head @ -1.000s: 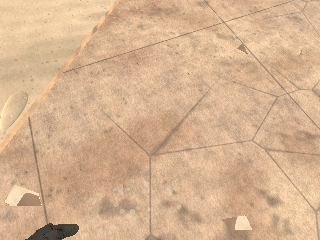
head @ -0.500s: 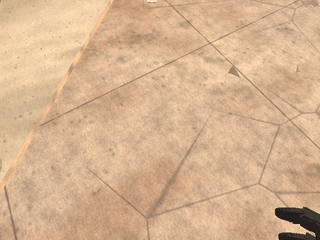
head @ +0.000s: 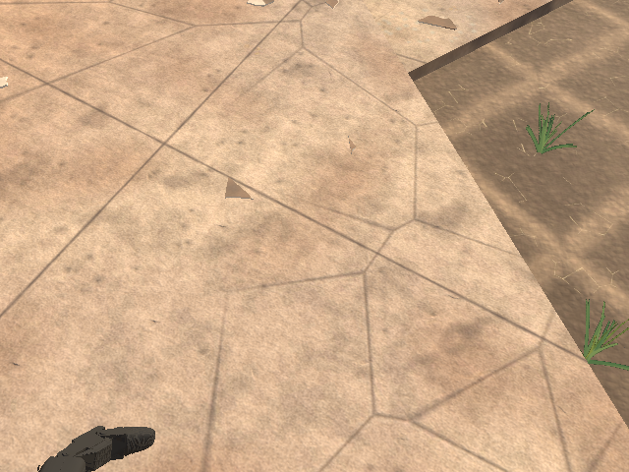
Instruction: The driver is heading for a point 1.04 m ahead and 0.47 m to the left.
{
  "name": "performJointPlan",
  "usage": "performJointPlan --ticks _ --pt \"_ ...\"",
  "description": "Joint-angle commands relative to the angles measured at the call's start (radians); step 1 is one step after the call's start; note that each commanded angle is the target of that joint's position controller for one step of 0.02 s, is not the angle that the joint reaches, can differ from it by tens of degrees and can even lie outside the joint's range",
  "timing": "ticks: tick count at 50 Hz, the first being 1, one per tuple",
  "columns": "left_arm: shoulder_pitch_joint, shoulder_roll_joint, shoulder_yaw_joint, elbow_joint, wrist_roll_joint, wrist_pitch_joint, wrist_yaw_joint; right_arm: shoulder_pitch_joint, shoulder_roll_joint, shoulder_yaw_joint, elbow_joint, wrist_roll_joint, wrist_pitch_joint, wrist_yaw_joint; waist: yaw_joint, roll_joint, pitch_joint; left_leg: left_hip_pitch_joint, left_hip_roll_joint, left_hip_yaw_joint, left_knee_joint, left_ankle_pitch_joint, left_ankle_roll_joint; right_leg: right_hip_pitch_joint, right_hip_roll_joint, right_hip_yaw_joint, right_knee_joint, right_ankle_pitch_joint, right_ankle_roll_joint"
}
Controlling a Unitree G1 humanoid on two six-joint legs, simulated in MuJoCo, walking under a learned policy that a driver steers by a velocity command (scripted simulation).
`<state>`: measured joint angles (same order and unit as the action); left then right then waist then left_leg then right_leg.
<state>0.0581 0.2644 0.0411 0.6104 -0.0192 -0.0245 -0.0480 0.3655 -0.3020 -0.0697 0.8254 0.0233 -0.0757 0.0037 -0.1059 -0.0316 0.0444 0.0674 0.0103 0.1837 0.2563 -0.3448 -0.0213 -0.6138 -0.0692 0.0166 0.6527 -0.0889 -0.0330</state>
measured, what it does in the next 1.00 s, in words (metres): walks ahead, turning left: right foot, then left foot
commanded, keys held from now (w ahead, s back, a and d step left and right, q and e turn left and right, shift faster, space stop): w+q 1.00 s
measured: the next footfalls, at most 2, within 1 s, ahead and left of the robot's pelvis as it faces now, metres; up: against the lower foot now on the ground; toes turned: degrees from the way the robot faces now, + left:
right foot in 0.06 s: +0.21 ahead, -0.13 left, +0.00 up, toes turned -2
left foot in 0.60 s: +0.46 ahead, +0.15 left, +0.00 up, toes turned +19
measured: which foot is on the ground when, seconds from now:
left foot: down 0.00-0.08, up 0.10-0.58, down 0.60-1.00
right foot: up 0.00-0.04, down 0.06-0.62, up 0.64-1.00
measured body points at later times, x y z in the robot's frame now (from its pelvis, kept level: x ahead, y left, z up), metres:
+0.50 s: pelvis +0.27 -0.01 +0.00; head +0.29 +0.00 +0.45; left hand +0.25 +0.27 -0.12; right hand +0.50 -0.21 -0.10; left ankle +0.41 +0.16 -0.69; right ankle +0.17 -0.13 -0.73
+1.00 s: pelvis +0.53 +0.09 +0.01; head +0.56 +0.12 +0.46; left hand +0.62 +0.41 -0.07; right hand +0.72 -0.14 -0.09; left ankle +0.43 +0.14 -0.73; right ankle +0.77 +0.03 -0.69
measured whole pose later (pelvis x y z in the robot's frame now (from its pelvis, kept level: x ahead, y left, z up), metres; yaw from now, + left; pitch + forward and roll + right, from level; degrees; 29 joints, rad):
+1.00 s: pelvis +0.53 +0.09 +0.01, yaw +30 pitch +2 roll +0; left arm 0.03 0.28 0.04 0.70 0.00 -0.09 -0.02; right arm 0.34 -0.29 -0.07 0.72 0.02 -0.04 -0.01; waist -0.08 -0.04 0.03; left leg -0.11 -0.11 -0.17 0.39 -0.30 0.07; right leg -0.60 -0.04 0.10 0.55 0.03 0.06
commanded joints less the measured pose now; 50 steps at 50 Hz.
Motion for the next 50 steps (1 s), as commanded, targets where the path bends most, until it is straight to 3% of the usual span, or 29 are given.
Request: performJointPlan --ticks 1,2,3,4,5,6,7,8,9,12,15,20,25,27,28,29,30,31,32,33,34,35,36,37,39,41,45,48,50 --pt "-0.014 0.099 0.033 -0.084 0.010 -0.026 -0.002 -0.016 -0.206 -0.043 -0.022 0.024 0.006 -0.001 0.102 0.118 -0.006 -0.014 0.274 -0.144 0.059 0.808 0.175 0.143 0.063 -0.063 -0.098 -0.093 -0.055" --pt "0.129 0.138 0.055 -0.041 0.013 -0.028 0.003 -0.029 -0.203 -0.036 -0.014 0.027 0.011 -0.002 0.189 0.111 -0.088 -0.056 0.238 -0.111 0.216 0.916 0.150 0.356 0.094 -0.090 -0.163 -0.020 -0.083" --pt "0.291 0.200 0.083 0.005 0.018 -0.025 0.018 -0.022 -0.167 -0.019 -0.016 0.015 0.006 -0.004 0.260 0.100 -0.197 -0.227 0.191 -0.094 0.432 0.793 0.111 0.651 0.042 -0.031 -0.127 0.040 -0.113" --pt "0.402 0.315 0.103 0.018 0.040 -0.022 0.036 0.052 -0.044 0.023 -0.061 -0.014 -0.009 0.005 0.238 -0.129 -0.371 -0.632 0.041 -0.088 0.846 0.163 0.036 1.057 -0.272 0.414 -0.133 -0.023 -0.251" --pt "0.408 0.263 0.086 0.006 0.037 -0.025 0.038 0.054 -0.076 0.019 -0.038 0.000 -0.027 0.006 0.252 -0.157 -0.503 -0.717 -0.032 -0.286 1.028 -0.253 0.026 1.047 -0.375 0.690 -0.278 -0.055 -0.311" --pt "0.351 0.203 0.066 0.017 0.031 -0.030 0.034 -0.028 -0.157 -0.010 -0.062 0.032 -0.029 0.008 0.250 -0.099 -0.334 -0.800 0.020 -0.318 1.073 -0.203 0.031 0.919 -0.331 0.522 -0.302 -0.071 -0.258" --pt "0.293 0.166 0.054 0.028 0.020 -0.035 0.033 -0.079 -0.143 -0.008 -0.080 0.032 -0.028 0.007 0.211 -0.091 -0.207 -0.817 0.070 -0.279 1.026 -0.122 0.036 0.781 -0.283 0.372 -0.324 -0.053 -0.219" --pt "0.232 0.126 0.044 0.036 0.018 -0.041 0.029 -0.100 -0.127 -0.009 -0.078 0.013 -0.021 0.001 0.175 -0.060 -0.137 -0.791 0.103 -0.266 0.973 -0.048 0.031 0.661 -0.236 0.282 -0.362 -0.037 -0.191" --pt "0.189 0.096 0.036 0.036 0.022 -0.052 0.026 -0.075 -0.118 -0.014 -0.067 0.005 -0.006 -0.002 0.138 -0.085 -0.100 -0.730 0.129 -0.274 0.940 0.017 0.027 0.568 -0.202 0.208 -0.406 -0.013 -0.173" --pt "0.146 0.086 0.042 0.064 0.032 -0.085 0.026 -0.023 -0.059 -0.008 -0.046 0.011 0.034 -0.004 0.088 -0.063 -0.059 -0.664 0.136 -0.282 0.919 0.115 0.006 0.451 -0.190 0.085 -0.502 0.060 -0.176" --pt "0.162 0.098 0.050 0.102 0.041 -0.093 0.040 -0.089 -0.049 -0.010 -0.071 0.005 0.043 -0.008 0.094 -0.036 -0.009 -0.744 0.130 -0.307 0.812 0.233 -0.008 0.467 -0.180 -0.022 -0.527 0.131 -0.164" --pt "0.202 0.145 0.062 0.141 0.031 -0.081 0.058 -0.237 -0.016 0.009 -0.123 -0.003 0.033 0.024 0.146 -0.007 0.042 -0.741 0.112 -0.231 0.528 0.413 0.013 0.529 -0.183 -0.144 -0.546 0.146 -0.140" --pt "0.260 0.182 0.078 0.184 0.005 -0.046 0.063 -0.346 -0.024 0.012 -0.198 -0.003 0.035 0.056 0.174 -0.002 0.075 -0.788 0.091 -0.164 0.400 0.300 0.071 0.704 -0.234 -0.195 -0.467 0.268 -0.116" --pt "0.243 0.211 0.085 0.183 -0.001 -0.031 0.068 -0.316 -0.049 -0.002 -0.212 -0.003 0.040 0.062 0.138 -0.033 0.024 -0.688 0.033 -0.104 0.391 0.204 0.108 0.736 -0.232 -0.224 -0.352 0.579 -0.093" --pt "0.233 0.225 0.089 0.180 -0.004 -0.023 0.072 -0.253 -0.073 -0.016 -0.205 -0.001 0.044 0.061 0.098 -0.051 -0.026 -0.594 -0.008 -0.073 0.397 0.154 0.130 0.739 -0.224 -0.236 -0.243 0.739 -0.080" --pt "0.216 0.232 0.088 0.176 -0.009 -0.015 0.074 -0.128 -0.112 -0.040 -0.179 0.002 0.047 0.056 0.023 -0.044 -0.095 -0.424 -0.056 -0.054 0.360 0.158 0.160 0.697 -0.198 -0.257 -0.065 0.806 -0.058" --pt "0.217 0.215 0.079 0.170 -0.007 -0.018 0.077 0.035 -0.176 -0.076 -0.138 0.003 0.053 0.039 -0.058 -0.002 -0.180 -0.147 -0.072 -0.109 0.304 0.208 0.200 0.538 -0.154 -0.266 0.187 0.664 -0.017" --pt "0.300 0.080 0.039 0.125 0.038 -0.034 0.070 0.072 -0.295 -0.101 -0.128 0.008 0.056 0.019 0.019 0.268 -0.248 0.194 0.181 -0.566 0.273 0.189 0.341 0.114 -0.009 -0.243 0.564 -0.155 0.051" --pt "0.281 0.074 0.020 0.099 0.022 -0.077 0.057 0.067 -0.279 -0.085 -0.172 0.001 0.035 0.028 0.023 0.244 -0.423 0.344 0.331 -1.048 0.077 -0.008 0.484 -0.096 0.130 0.013 0.760 -0.533 0.065" --pt "0.144 0.160 0.043 0.072 -0.021 -0.102 0.046 0.050 -0.200 -0.063 -0.166 -0.007 0.020 0.035 -0.025 0.126 -0.323 0.289 0.310 -0.941 0.019 0.005 0.411 -0.195 0.068 0.087 0.770 -0.447 0.040" --pt "0.107 0.152 0.038 0.054 -0.027 -0.116 0.045 0.004 -0.173 -0.055 -0.165 -0.006 0.010 0.034 0.007 0.095 -0.208 0.153 0.273 -0.803 0.023 0.074 0.371 -0.203 0.026 0.077 0.696 -0.355 0.019" --pt "0.112 0.145 0.039 0.069 -0.002 -0.119 0.054 -0.067 -0.140 -0.045 -0.175 -0.003 0.008 0.031 0.056 0.033 -0.139 0.008 0.228 -0.688 0.027 0.186 0.336 -0.147 -0.017 0.074 0.607 -0.291 0.020" --pt "0.128 0.156 0.047 0.077 0.017 -0.112 0.057 -0.115 -0.109 -0.034 -0.191 -0.011 0.007 0.026 0.092 0.047 -0.110 -0.100 0.192 -0.609 0.014 0.288 0.321 -0.072 -0.042 0.077 0.539 -0.247 0.027" --pt "0.144 0.157 0.050 0.080 0.023 -0.099 0.055 -0.135 -0.099 -0.029 -0.205 -0.019 0.008 0.022 0.114 0.067 -0.102 -0.163 0.170 -0.575 -0.008 0.339 0.317 -0.019 -0.050 0.078 0.508 -0.220 0.037" --pt "0.154 0.129 0.045 0.081 0.034 -0.078 0.055 -0.131 -0.114 -0.033 -0.204 -0.015 0.004 0.012 0.127 0.067 -0.094 -0.235 0.149 -0.516 -0.026 0.444 0.323 0.010 -0.044 0.054 0.432 -0.187 0.069" --pt "0.098 0.106 0.037 0.062 0.037 -0.067 0.057 -0.103 -0.140 -0.040 -0.193 -0.012 0.004 -0.002 0.114 0.067 -0.068 -0.282 0.124 -0.465 -0.033 0.474 0.312 -0.001 -0.027 0.039 0.312 -0.103 0.099" --pt "-0.055 0.074 0.019 0.027 0.027 -0.074 0.047 -0.054 -0.150 -0.043 -0.174 -0.003 0.017 -0.018 0.053 0.112 -0.044 -0.321 0.069 -0.428 -0.014 0.329 0.250 0.067 0.032 0.033 0.001 0.134 0.114" --pt "-0.118 0.096 0.023 0.006 0.012 -0.086 0.033 -0.012 -0.157 -0.045 -0.155 0.003 0.025 -0.021 0.029 0.125 -0.037 -0.292 0.097 -0.493 0.022 0.253 0.237 0.109 0.058 0.049 -0.099 0.171 0.104" --pt "-0.115 0.123 0.033 0.004 0.011 -0.096 0.024 -0.005 -0.146 -0.044 -0.150 0.004 0.031 -0.024 0.040 0.135 -0.041 -0.235 0.120 -0.555 0.079 0.225 0.225 0.128 0.062 0.073 -0.148 0.125 0.084"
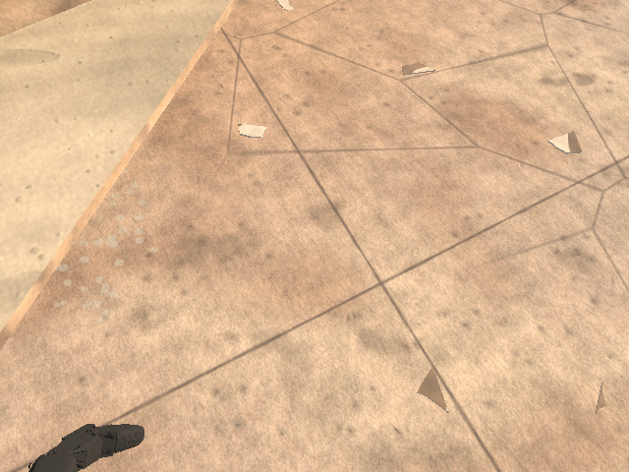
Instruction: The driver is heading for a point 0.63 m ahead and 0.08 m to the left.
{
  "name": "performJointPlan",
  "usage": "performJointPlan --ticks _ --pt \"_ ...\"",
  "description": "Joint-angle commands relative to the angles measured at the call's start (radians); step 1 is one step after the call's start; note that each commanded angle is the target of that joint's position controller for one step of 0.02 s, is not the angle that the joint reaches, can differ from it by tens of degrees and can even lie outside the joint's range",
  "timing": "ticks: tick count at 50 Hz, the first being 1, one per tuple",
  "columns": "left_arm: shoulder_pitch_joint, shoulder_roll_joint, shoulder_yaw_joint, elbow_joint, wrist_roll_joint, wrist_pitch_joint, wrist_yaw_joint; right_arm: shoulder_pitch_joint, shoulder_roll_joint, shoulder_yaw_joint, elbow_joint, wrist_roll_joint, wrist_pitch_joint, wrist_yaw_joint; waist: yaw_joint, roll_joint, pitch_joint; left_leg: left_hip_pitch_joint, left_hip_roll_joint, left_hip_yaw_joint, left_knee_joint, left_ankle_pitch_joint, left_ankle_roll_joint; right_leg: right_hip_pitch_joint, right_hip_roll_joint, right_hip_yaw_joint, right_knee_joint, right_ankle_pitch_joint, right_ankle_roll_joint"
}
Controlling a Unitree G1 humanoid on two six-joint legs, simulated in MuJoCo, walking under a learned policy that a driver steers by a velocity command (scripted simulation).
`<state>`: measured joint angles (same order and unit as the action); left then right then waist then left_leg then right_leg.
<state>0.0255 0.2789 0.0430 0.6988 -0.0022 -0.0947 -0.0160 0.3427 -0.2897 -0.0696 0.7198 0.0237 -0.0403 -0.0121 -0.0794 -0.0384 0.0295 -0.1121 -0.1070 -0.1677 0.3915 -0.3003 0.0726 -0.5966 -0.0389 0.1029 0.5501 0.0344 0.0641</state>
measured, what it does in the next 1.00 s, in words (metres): walks ahead, turning left: right foot, then left foot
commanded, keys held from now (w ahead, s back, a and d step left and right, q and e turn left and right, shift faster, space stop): w+q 0.64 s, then w+e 0.12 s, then no key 0.24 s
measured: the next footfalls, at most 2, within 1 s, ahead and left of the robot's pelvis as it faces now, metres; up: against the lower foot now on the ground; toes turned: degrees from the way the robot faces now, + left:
right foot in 0.08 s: +0.23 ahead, -0.14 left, +0.00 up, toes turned +7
left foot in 0.62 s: +0.44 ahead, +0.18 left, +0.00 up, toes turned +25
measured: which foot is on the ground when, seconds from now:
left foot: down 0.00-0.08, up 0.10-0.60, down 0.62-1.00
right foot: up 0.00-0.06, down 0.08-0.62, up 0.64-1.00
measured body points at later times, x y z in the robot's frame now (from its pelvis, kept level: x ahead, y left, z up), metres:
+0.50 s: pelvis +0.26 -0.01 +0.00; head +0.29 +0.00 +0.44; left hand +0.19 +0.27 -0.13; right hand +0.54 -0.18 -0.08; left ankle +0.38 +0.18 -0.69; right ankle +0.19 -0.15 -0.74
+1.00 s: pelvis +0.50 +0.12 +0.00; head +0.52 +0.14 +0.45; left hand +0.55 +0.42 -0.11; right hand +0.69 -0.10 -0.11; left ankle +0.41 +0.17 -0.74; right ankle +0.72 +0.06 -0.70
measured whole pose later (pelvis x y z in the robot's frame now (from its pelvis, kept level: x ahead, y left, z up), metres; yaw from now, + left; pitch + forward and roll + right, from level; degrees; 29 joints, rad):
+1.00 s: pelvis +0.50 +0.12 +0.00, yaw +26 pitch +1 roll +2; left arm 0.11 0.28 0.03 0.77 0.01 -0.07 -0.02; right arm 0.28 -0.26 -0.04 0.76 -0.01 -0.05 0.00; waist -0.05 -0.06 0.04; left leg -0.06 -0.10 0.01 0.29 -0.25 0.08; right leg -0.61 -0.08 0.03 0.61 0.08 0.03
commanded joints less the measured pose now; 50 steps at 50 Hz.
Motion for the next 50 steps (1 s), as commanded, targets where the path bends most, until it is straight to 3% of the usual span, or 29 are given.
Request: performJointPlan --ticks 1,3,4,5,6,7,8,9,10,12,17,21,25,26,28,29,30,31,32,33,34,35,36,37,38,40,43,46,50 --pt "-0.065 0.121 0.037 -0.082 -0.008 -0.030 -0.010 0.011 -0.159 -0.045 -0.046 0.002 -0.002 -0.011 0.027 0.156 -0.026 -0.036 0.248 -0.233 -0.028 0.186 0.124 0.130 0.032 -0.009 -0.054 -0.042 -0.028" --pt "0.047 0.143 0.054 -0.054 -0.007 -0.040 -0.006 -0.015 -0.140 -0.042 -0.055 -0.002 0.003 -0.010 0.090 0.176 -0.058 -0.041 0.224 -0.248 0.066 0.236 0.095 0.277 0.040 -0.038 -0.102 -0.091 -0.068" --pt "0.156 0.176 0.069 -0.036 0.006 -0.046 0.001 -0.016 -0.095 -0.025 -0.064 -0.007 0.001 -0.006 0.143 0.146 -0.146 -0.090 0.169 -0.202 0.228 0.247 0.061 0.469 -0.021 0.004 -0.102 -0.106 -0.111" --pt "0.305 0.231 0.081 -0.023 0.014 -0.043 0.009 0.020 -0.031 -0.001 -0.081 -0.029 0.000 -0.005 0.178 -0.012 -0.297 -0.231 0.083 -0.092 0.527 -0.011 0.017 0.733 -0.207 0.205 -0.097 -0.175 -0.165" --pt "0.349 0.291 0.094 0.014 0.020 -0.030 -0.002 0.152 -0.019 0.005 -0.114 0.016 -0.010 -0.004 0.101 -0.367 -0.345 -0.587 0.001 -0.013 0.804 -0.329 -0.031 0.938 -0.389 0.709 -0.233 -0.470 -0.321" --pt "0.300 0.178 0.071 -0.013 0.000 -0.027 -0.004 0.118 -0.132 -0.015 -0.076 0.024 -0.007 -0.008 0.131 -0.189 -0.236 -0.681 0.083 -0.040 0.914 -0.251 -0.048 0.860 -0.369 0.690 -0.275 -0.658 -0.295" --pt "0.260 0.126 0.056 -0.020 -0.003 -0.019 0.002 0.007 -0.172 -0.028 -0.090 0.012 -0.002 -0.006 0.154 -0.097 -0.127 -0.692 0.115 -0.006 0.925 -0.154 -0.052 0.744 -0.326 0.504 -0.276 -0.592 -0.252" --pt "0.217 0.112 0.047 -0.023 0.007 -0.014 0.003 -0.037 -0.156 -0.028 -0.096 0.000 0.003 -0.006 0.136 -0.030 -0.077 -0.649 0.149 0.016 0.902 -0.085 -0.058 0.633 -0.281 0.377 -0.288 -0.444 -0.233" --pt "0.193 0.093 0.042 -0.013 0.010 -0.011 0.006 -0.068 -0.142 -0.030 -0.108 -0.008 0.003 -0.002 0.123 -0.029 -0.034 -0.631 0.175 0.015 0.855 -0.042 -0.060 0.561 -0.246 0.286 -0.306 -0.336 -0.231" --pt "0.188 0.081 0.038 0.003 0.013 -0.017 0.011 -0.055 -0.102 -0.026 -0.113 0.005 0.010 0.009 0.101 -0.076 -0.026 -0.571 0.206 0.038 0.808 -0.001 -0.062 0.495 -0.206 0.157 -0.349 -0.228 -0.224" --pt "0.214 0.134 0.055 0.046 0.009 -0.021 0.015 -0.126 -0.060 -0.012 -0.150 0.000 0.020 0.015 0.106 -0.031 -0.006 -0.646 0.225 0.059 0.655 0.123 -0.088 0.522 -0.223 -0.011 -0.396 -0.027 -0.258" --pt "0.226 0.159 0.058 0.067 0.005 -0.007 0.021 -0.231 -0.039 0.000 -0.170 0.000 0.007 0.039 0.143 -0.021 0.020 -0.597 0.213 0.122 0.427 0.303 -0.079 0.545 -0.196 -0.154 -0.396 0.044 -0.226" --pt "0.282 0.192 0.066 0.099 -0.011 0.013 0.022 -0.334 -0.032 0.005 -0.211 0.004 0.004 0.064 0.171 -0.017 0.056 -0.571 0.192 0.183 0.286 0.290 -0.046 0.629 -0.227 -0.218 -0.374 0.100 -0.206" --pt "0.284 0.201 0.069 0.103 -0.016 0.019 0.022 -0.341 -0.041 0.002 -0.220 0.003 0.005 0.069 0.163 -0.022 0.057 -0.555 0.180 0.198 0.264 0.252 -0.030 0.655 -0.236 -0.234 -0.349 0.173 -0.197" --pt "0.277 0.233 0.078 0.102 -0.027 0.031 0.028 -0.300 -0.076 -0.016 -0.224 -0.003 0.011 0.072 0.117 -0.055 0.011 -0.449 0.120 0.251 0.244 0.150 0.012 0.694 -0.240 -0.272 -0.229 0.502 -0.177" --pt "0.271 0.248 0.083 0.100 -0.031 0.038 0.032 -0.223 -0.106 -0.033 -0.210 -0.005 0.015 0.070 0.066 -0.066 -0.039 -0.343 0.080 0.274 0.233 0.109 0.038 0.695 -0.234 -0.291 -0.104 0.649 -0.166" --pt "0.256 0.244 0.081 0.095 -0.035 0.044 0.037 -0.069 -0.150 -0.061 -0.170 -0.003 0.019 0.062 -0.023 -0.046 -0.117 -0.127 0.040 0.281 0.166 0.165 0.076 0.625 -0.206 -0.319 0.093 0.665 -0.141" --pt "0.268 0.206 0.064 0.081 -0.015 0.040 0.041 0.102 -0.217 -0.093 -0.126 0.001 0.029 0.042 -0.098 0.034 -0.204 0.185 0.101 0.142 0.149 0.181 0.124 0.389 -0.169 -0.316 0.380 0.399 -0.100" --pt "0.360 0.055 0.015 0.018 0.027 0.017 0.025 0.059 -0.333 -0.104 -0.135 0.009 0.021 0.034 0.040 0.321 -0.279 0.493 0.370 -0.426 0.077 0.030 0.302 -0.067 0.030 -0.252 0.738 -0.569 -0.042" --pt "0.290 0.129 0.021 0.023 -0.006 -0.019 0.010 0.088 -0.237 -0.073 -0.165 -0.001 0.004 0.037 -0.034 0.210 -0.424 0.529 0.454 -0.654 -0.068 -0.099 0.340 -0.157 0.039 -0.023 0.848 -0.628 -0.056" --pt "0.208 0.177 0.035 0.007 -0.049 -0.032 0.001 0.063 -0.173 -0.052 -0.139 -0.014 -0.009 0.042 -0.045 0.150 -0.279 0.425 0.431 -0.487 -0.089 -0.018 0.281 -0.218 -0.010 -0.026 0.835 -0.526 -0.073" --pt "0.186 0.161 0.027 0.003 -0.045 -0.037 0.004 0.003 -0.152 -0.042 -0.135 -0.011 -0.017 0.042 -0.004 0.088 -0.183 0.275 0.395 -0.351 -0.090 0.089 0.244 -0.191 -0.057 -0.038 0.755 -0.439 -0.084" --pt "0.183 0.156 0.029 0.019 -0.024 -0.033 0.009 -0.064 -0.120 -0.031 -0.136 -0.016 -0.020 0.041 0.033 0.062 -0.126 0.145 0.362 -0.247 -0.097 0.213 0.215 -0.135 -0.095 -0.043 0.683 -0.386 -0.078" --pt "0.215 0.159 0.033 0.034 -0.019 -0.019 0.007 -0.102 -0.093 -0.019 -0.141 -0.028 -0.026 0.039 0.068 0.085 -0.107 0.055 0.335 -0.176 -0.123 0.298 0.202 -0.063 -0.120 -0.033 0.649 -0.346 -0.074" --pt "0.243 0.151 0.032 0.047 -0.020 -0.004 0.005 -0.115 -0.090 -0.017 -0.135 -0.033 -0.033 0.039 0.087 0.100 -0.102 -0.001 0.326 -0.141 -0.153 0.331 0.201 -0.018 -0.125 -0.034 0.632 -0.321 -0.066" --pt "0.251 0.126 0.029 0.057 -0.005 0.019 0.011 -0.119 -0.107 -0.018 -0.109 -0.032 -0.049 0.037 0.106 0.080 -0.066 -0.076 0.313 -0.052 -0.176 0.572 0.204 0.012 -0.113 -0.055 0.573 -0.296 -0.037" --pt "0.193 0.089 0.018 0.041 0.012 0.024 0.018 -0.119 -0.123 -0.018 -0.072 -0.032 -0.046 0.019 0.104 0.080 -0.037 -0.101 0.261 0.083 -0.169 0.778 0.167 0.008 -0.089 -0.080 0.393 -0.152 -0.009" --pt "0.094 0.056 0.004 0.025 0.011 0.011 0.003 -0.088 -0.125 -0.014 -0.039 -0.030 -0.031 0.004 0.054 0.091 -0.048 -0.084 0.215 0.151 -0.154 0.740 0.116 0.089 -0.041 -0.111 0.141 0.066 -0.017" --pt "0.055 0.081 0.010 0.014 0.009 0.006 -0.016 -0.058 -0.130 -0.012 0.013 -0.027 -0.013 0.000 0.041 0.115 -0.058 0.029 0.272 0.098 -0.089 0.685 0.112 0.108 -0.010 -0.086 0.013 0.066 -0.049"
